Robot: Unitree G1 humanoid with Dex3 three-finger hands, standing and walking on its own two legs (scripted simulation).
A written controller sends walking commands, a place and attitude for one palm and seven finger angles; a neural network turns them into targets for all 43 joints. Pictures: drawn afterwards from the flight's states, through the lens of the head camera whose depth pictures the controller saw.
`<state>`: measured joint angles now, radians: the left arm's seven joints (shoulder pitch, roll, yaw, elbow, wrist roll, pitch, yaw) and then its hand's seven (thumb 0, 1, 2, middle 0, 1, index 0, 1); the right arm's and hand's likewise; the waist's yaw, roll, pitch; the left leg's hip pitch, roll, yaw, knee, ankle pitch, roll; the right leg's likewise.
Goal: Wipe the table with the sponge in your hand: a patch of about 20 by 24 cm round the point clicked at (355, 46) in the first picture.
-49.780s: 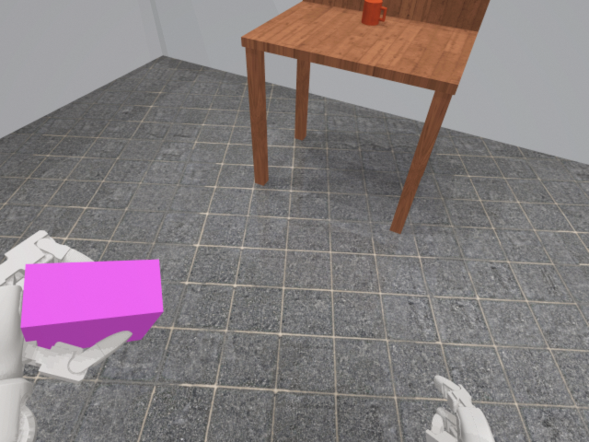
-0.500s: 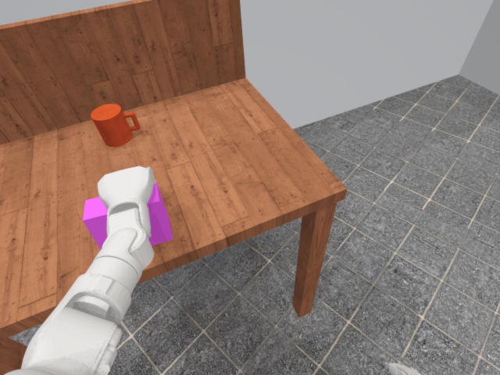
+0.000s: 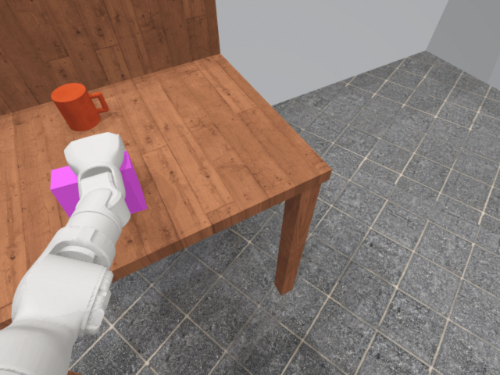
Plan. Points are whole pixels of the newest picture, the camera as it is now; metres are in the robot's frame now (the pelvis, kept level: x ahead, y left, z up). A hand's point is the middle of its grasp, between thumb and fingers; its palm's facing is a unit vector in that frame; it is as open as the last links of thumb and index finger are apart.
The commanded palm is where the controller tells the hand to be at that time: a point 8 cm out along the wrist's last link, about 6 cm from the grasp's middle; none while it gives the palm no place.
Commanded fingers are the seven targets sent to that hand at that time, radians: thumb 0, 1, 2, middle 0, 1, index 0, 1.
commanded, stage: wipe forward along the middle lane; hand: left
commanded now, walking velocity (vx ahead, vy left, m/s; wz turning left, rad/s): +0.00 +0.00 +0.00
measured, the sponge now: (105, 197) +0.43 +0.26 +0.02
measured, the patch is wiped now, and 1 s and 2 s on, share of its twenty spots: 1.00 1.00 1.00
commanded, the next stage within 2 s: slide back across to the first lane in 0.62 s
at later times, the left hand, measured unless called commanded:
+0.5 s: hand (97, 156) +0.50 +0.28 +0.06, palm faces -0.11 -0.01 -0.99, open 9.7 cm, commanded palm +0.49 +0.27 +0.10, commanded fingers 0.00 0.10 1.30 -1.20 -1.60 -1.20 -1.60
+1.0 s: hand (82, 147) +0.52 +0.31 +0.06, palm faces -0.10 -0.03 -0.99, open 9.7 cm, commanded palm +0.50 +0.31 +0.12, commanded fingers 0.00 0.10 1.30 -1.20 -1.60 -1.20 -1.60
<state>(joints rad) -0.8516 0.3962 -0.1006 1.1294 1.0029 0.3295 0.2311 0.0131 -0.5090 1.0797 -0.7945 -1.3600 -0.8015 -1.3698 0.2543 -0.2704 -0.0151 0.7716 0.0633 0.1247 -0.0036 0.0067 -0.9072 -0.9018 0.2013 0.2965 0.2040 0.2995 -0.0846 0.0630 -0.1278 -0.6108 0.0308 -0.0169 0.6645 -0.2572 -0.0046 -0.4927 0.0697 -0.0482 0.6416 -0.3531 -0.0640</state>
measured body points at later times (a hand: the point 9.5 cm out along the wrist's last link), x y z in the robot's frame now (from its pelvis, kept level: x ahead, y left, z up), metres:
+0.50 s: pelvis +0.01 +0.03 -0.01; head +0.08 +0.03 +0.44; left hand +0.50 +0.28 +0.12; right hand +0.02 -0.24 -0.14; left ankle +0.04 +0.13 -0.72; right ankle -0.03 -0.08 -0.72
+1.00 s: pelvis +0.03 +0.04 -0.01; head +0.11 +0.05 +0.44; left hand +0.53 +0.31 +0.12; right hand +0.00 -0.22 -0.13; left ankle +0.04 +0.13 -0.72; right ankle -0.03 -0.08 -0.72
